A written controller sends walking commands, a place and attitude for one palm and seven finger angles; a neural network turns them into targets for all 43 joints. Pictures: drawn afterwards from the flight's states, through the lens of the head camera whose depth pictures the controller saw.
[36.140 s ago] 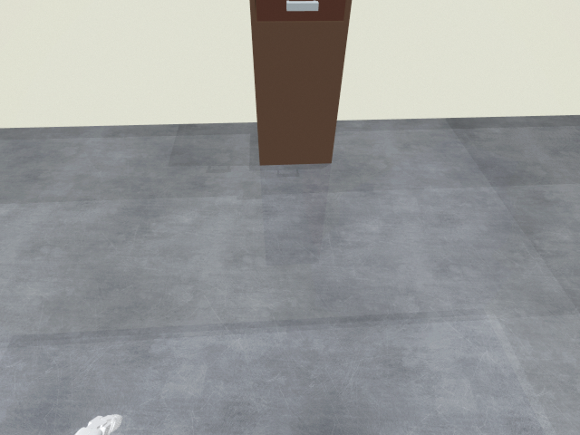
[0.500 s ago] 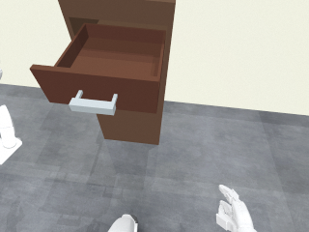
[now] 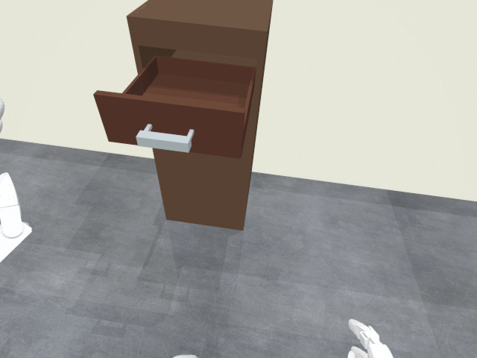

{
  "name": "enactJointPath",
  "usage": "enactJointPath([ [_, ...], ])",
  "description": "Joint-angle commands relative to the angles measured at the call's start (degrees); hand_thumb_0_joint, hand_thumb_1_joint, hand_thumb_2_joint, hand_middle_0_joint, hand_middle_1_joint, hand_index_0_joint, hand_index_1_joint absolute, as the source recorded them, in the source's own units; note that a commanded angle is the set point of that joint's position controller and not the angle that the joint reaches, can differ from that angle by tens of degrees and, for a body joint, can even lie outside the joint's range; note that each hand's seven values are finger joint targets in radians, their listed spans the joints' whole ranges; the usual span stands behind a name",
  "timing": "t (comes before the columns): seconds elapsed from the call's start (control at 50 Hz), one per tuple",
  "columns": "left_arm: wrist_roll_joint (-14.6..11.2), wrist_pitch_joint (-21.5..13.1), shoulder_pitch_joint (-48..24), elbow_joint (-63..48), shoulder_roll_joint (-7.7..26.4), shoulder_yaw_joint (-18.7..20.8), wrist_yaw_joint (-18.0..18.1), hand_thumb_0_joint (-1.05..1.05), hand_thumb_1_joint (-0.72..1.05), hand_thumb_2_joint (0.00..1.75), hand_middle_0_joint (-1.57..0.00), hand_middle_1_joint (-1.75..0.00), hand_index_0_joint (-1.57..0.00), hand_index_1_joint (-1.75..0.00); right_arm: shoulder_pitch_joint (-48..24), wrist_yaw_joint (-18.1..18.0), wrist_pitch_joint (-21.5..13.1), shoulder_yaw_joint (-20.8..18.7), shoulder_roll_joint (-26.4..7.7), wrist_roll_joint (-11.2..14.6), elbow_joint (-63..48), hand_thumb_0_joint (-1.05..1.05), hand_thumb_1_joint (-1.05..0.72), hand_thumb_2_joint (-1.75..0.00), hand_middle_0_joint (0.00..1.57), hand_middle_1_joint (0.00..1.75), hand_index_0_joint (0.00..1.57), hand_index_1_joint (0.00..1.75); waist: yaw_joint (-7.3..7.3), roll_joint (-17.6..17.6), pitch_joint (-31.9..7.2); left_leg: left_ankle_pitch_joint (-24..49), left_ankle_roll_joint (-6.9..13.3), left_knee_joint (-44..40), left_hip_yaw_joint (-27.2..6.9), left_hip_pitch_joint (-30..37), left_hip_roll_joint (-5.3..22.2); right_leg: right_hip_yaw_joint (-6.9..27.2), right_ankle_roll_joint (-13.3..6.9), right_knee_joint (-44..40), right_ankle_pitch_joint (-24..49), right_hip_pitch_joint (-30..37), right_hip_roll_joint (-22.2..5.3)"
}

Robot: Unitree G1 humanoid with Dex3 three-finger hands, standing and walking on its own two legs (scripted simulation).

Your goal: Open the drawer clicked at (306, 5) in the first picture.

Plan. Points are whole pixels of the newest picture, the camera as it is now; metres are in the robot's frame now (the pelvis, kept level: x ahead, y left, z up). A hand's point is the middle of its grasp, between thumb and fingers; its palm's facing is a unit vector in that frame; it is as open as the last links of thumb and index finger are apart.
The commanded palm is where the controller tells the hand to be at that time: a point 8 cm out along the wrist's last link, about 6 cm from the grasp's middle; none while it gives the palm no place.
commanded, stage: stop stepping back and stand still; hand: left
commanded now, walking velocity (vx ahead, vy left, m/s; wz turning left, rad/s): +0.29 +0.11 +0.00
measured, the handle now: (167, 135) +0.58 +0.22 +0.05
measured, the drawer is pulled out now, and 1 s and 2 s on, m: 0.30 0.30 0.30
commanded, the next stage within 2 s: let the arm hang, fingers relaxed in 0.92 s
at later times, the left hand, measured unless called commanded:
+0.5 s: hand out of the picture +0.14 +0.24 +0.23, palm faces +0.52 -0.70 -0.49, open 7.4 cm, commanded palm +0.07 +0.28 +0.24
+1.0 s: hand (15, 237) +0.18 +0.25 +0.22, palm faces +0.43 -0.78 -0.46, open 7.4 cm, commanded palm none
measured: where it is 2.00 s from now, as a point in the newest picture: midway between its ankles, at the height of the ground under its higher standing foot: outside the picture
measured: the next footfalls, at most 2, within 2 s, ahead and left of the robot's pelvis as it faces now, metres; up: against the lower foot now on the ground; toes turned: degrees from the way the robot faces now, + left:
left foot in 0.16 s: +0.00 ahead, +0.15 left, +0.00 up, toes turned +7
right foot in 0.40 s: +0.02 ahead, -0.09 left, +0.00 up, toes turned -3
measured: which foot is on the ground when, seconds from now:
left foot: up 0.00-0.14, down 0.16-0.40, up 0.42-0.68, down 0.70-1.00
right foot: down 0.00-0.18, up 0.20-0.38, down 0.40-1.00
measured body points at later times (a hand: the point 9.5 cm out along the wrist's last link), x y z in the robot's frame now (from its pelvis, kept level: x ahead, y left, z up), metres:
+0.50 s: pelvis -0.04 -0.01 -0.01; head -0.04 -0.02 +0.44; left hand +0.11 +0.27 +0.26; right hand +0.11 -0.23 -0.11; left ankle -0.04 +0.13 -0.69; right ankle -0.02 -0.09 -0.74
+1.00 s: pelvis -0.01 +0.02 +0.00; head +0.00 +0.03 +0.45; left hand +0.15 +0.29 +0.24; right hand +0.17 -0.20 -0.08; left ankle +0.01 +0.12 -0.74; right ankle -0.02 -0.09 -0.74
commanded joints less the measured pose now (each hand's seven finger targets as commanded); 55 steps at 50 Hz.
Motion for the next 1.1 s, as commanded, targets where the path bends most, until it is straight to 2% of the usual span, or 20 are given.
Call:
enactJointPath([
  [0.0,0.0,-2.4,-10.0,1.4,7.6,4.7,1.6,0.0,0.9,0.9,-0.2,-0.3,-0.2,-0.3,-6.3,-1.2,-3.0,-3.1,-6.9,-0.1,-8.9,0.0,-0.9,-0.9,0.2,0.3,0.2,0.3,-2.49,-0.6,2.2,0.3,1.2,-3.8,0.3,4.4,4.2,13.5,-3.7,-20.2,-24.7,-9.8,-15.6],
  [0.1,0.2,-2.0,-10.3,1.0,4.6,0.0,2.1,0.0,0.9,0.9,-0.2,-0.3,-0.2,-0.3,-4.6,-2.6,-5.5,-3.1,-7.7,0.3,-8.6,0.0,-0.9,-0.9,0.2,0.3,0.2,0.3,-2.12,-0.8,1.5,-5.4,3.2,-29.0,5.3,15.8,1.4,10.3,-1.4,-15.0,-24.6,-4.7,-11.8],
  [0.12,0.0,-2.3,-9.8,-1.2,5.1,0.4,2.4,0.0,0.9,0.9,-0.2,-0.3,-0.2,-0.3,-4.0,-2.6,-5.7,-3.4,-8.5,0.1,-9.2,0.0,-0.9,-0.9,0.2,0.3,0.2,0.3,-2.47,3.7,1.0,-9.7,4.8,-34.3,0.0,16.3,3.4,9.0,0.1,-8.7,-22.9,-4.2,-8.9],
  [0.16,0.3,-3.5,-8.8,-9.5,6.4,2.0,2.8,0.0,0.9,0.9,-0.2,-0.3,-0.2,-0.3,-4.1,-2.0,-6.0,-3.9,-9.7,0.2,-11.2,0.0,-0.9,-0.9,0.2,0.3,0.2,0.3,-2.28,19.4,0.2,-19.4,11.0,-43.3,-23.1,21.0,19.1,-1.7,4.7,14.1,-13.0,-13.5,0.0],
  [0.22,0.9,-4.2,-4.3,-12.6,9.3,5.5,2.1,0.0,0.9,0.9,-0.2,-0.3,-0.2,-0.3,-5.5,-0.7,-7.4,-4.3,-8.4,0.5,-10.3,0.0,-0.9,-0.9,0.2,0.3,0.2,0.3,-1.93,14.0,1.6,-12.6,11.8,-44.5,-19.9,14.3,19.8,2.2,4.8,27.0,-9.3,-14.4,-2.8],
  [0.28,0.6,-3.8,-0.8,-11.9,9.0,6.2,2.7,0.0,0.9,0.9,-0.2,-0.3,-0.2,-0.3,-5.9,-0.5,-8.1,-3.5,-7.6,0.5,-9.3,0.0,-0.9,-0.9,0.2,0.3,0.2,0.3,-1.12,18.0,3.5,-7.9,9.4,-42.5,-10.2,8.4,16.3,-0.9,5.1,16.0,-7.9,-5.5,-3.1],
  [0.34,0.4,-3.2,-3.4,-6.7,9.8,7.4,3.3,0.0,0.9,0.9,-0.2,-0.3,-0.2,-0.3,-6.4,-1.1,-7.2,-3.4,-8.3,0.4,-8.8,0.0,-0.9,-0.9,0.2,0.3,0.2,0.3,-0.68,14.4,2.1,-12.9,5.7,-33.0,-3.4,0.6,11.9,-3.6,4.2,0.7,-8.3,10.7,-0.7],
  [0.36,0.6,-2.9,-3.4,-3.3,9.6,7.5,3.2,0.0,0.9,0.9,-0.2,-0.3,-0.2,-0.3,-6.3,-1.1,-6.4,-3.7,-7.8,0.4,-8.4,0.0,-0.9,-0.9,0.2,0.3,0.2,0.3,-0.45,4.3,2.5,-12.0,3.8,-20.4,-0.3,-4.0,7.5,7.1,1.0,-7.8,-12.7,12.9,-5.2],
  [0.38,0.2,-2.2,-3.7,-1.0,10.7,8.6,3.2,0.0,0.9,0.9,-0.2,-0.3,-0.2,-0.3,-6.1,-0.8,-5.8,-4.3,-7.3,1.0,-8.5,0.0,-0.9,-0.9,0.2,0.3,0.2,0.3,-0.68,-12.4,1.8,-10.1,1.6,-2.6,1.9,-9.7,1.7,31.6,-5.1,-18.4,-17.6,12.3,-18.3],
  [0.4,-0.3,-3.1,-8.8,-1.4,11.0,8.4,2.7,0.0,0.9,0.9,-0.2,-0.3,-0.2,-0.3,-7.5,-0.8,-5.7,-4.7,-8.5,0.8,-8.0,0.0,-0.9,-0.9,0.2,0.3,0.2,0.3,-0.82,-9.9,3.7,-7.5,1.1,7.8,-1.5,-11.2,2.1,34.8,-6.8,-20.0,-5.1,10.5,-23.5],
  [0.44,0.4,-4.5,-12.0,-0.4,9.8,7.8,2.2,0.0,0.9,0.9,-0.2,-0.3,-0.2,-0.3,-5.2,-0.1,-6.0,-4.8,-7.6,0.8,-5.9,0.0,-0.9,-0.9,0.2,0.3,0.2,0.3,-2.68,-1.8,-2.6,-3.3,0.4,8.0,-3.3,-5.9,4.0,26.6,-6.0,-15.8,3.9,10.7,-21.3],
  [0.52,-0.1,-4.7,-4.6,0.2,6.2,5.1,1.1,0.0,0.9,0.9,-0.2,-0.3,-0.2,-0.3,-6.4,-0.1,-4.8,-3.8,-6.5,1.0,-7.9,0.0,-0.9,-0.9,0.2,0.3,0.2,0.3,-1.67,-5.9,1.0,3.2,0.6,-7.7,1.0,4.7,3.7,10.8,-3.3,-15.6,7.3,2.8,-15.4],
  [0.6,-0.1,-4.9,-3.4,-7.2,6.0,3.8,2.2,0.0,0.9,0.9,-0.2,-0.3,-0.2,-0.3,-6.8,-0.7,-5.8,-3.7,-6.6,0.5,-9.0,0.0,-0.9,-0.9,0.2,0.3,0.2,0.3,-1.35,-2.2,-0.1,6.9,1.6,-26.6,3.2,16.0,1.4,9.1,-0.8,-15.1,-0.2,2.7,-12.7],
  [0.68,0.0,-5.3,-4.5,-13.2,7.8,5.1,2.9,0.0,0.9,0.9,-0.2,-0.3,-0.2,-0.3,-6.9,-0.8,-5.7,-4.5,-9.1,0.6,-11.2,0.0,-0.9,-0.9,0.2,0.3,0.2,0.3,-0.05,13.3,-1.0,13.7,5.3,-35.2,-11.1,17.8,11.7,3.8,4.7,-3.2,1.4,2.9,-3.8],
  [0.74,-0.3,-4.5,-1.1,-8.5,8.8,7.6,2.6,0.0,0.9,0.9,-0.2,-0.3,-0.2,-0.3,-6.4,-0.9,-5.6,-3.9,-7.9,0.9,-10.7,0.0,-0.9,-0.9,0.2,0.3,0.2,0.3,-0.34,16.0,-1.7,14.0,3.6,-35.5,-7.3,13.9,9.9,2.6,4.8,-2.6,3.2,6.4,-2.4],
  [0.84,-0.8,-4.1,-2.1,-6.2,7.1,5.8,2.3,0.0,0.9,0.9,-0.2,-0.3,-0.2,-0.3,-5.5,-0.3,-5.7,-3.9,-8.0,1.5,-10.1,0.0,-0.9,-0.9,0.2,0.3,0.2,0.3,-1.66,5.9,-3.8,19.3,1.8,-29.7,-3.6,15.4,7.0,5.4,4.1,-7.2,15.6,9.5,-5.0],
  [0.98,-1.2,-3.0,0.3,-7.8,7.0,5.3,2.0,0.0,0.9,0.9,-0.2,-0.3,-0.2,-0.3,-6.8,0.1,-4.7,-3.2,-7.5,1.3,-10.9,0.0,-0.9,-0.9,0.2,0.3,0.2,0.3,-1.62,5.1,-4.6,19.4,1.6,-29.7,-3.1,16.6,6.4,5.4,4.0,-8.7,15.8,9.1,-5.4],
  [1.0,3.8,5.5,-3.1,44.5,-4.2,-22.6,-5.6,0.0,0.9,0.9,-0.2,-0.3,-0.2,-0.3,-10.9,3.7,-8.6,-6.9,-18.3,2.6,2.5,0.0,-0.9,-0.9,0.2,0.3,0.2,0.3,-4.26,6.4,-0.1,27.6,2.1,-22.4,-4.1,13.2,8.1,1.1,3.4,1.6,21.4,0.9,-8.6],
  [1.02,4.2,10.6,-4.1,47.3,-4.5,-20.8,-7.1,0.0,0.9,0.9,-0.2,-0.3,-0.2,-0.3,-6.3,3.9,-4.8,-7.2,-16.1,1.4,4.6,0.0,-0.9,-0.9,0.2,0.3,0.2,0.3,-2.74,7.2,-3.7,30.0,2.4,-24.7,-3.8,15.4,8.8,3.7,3.5,1.5,17.8,0.7,-7.3],
  [1.08,4.3,12.2,-8.0,51.0,-5.7,-21.9,-7.7,0.0,0.9,0.9,-0.2,-0.3,-0.2,-0.3,-5.7,3.3,-1.2,-5.7,-14.8,0.5,3.7,0.0,-0.9,-0.9,0.2,0.3,0.2,0.3,-1.44,5.2,-3.2,30.4,6.5,-28.2,-9.4,10.6,12.1,2.5,4.1,7.3,3.3,1.4,-3.9],
])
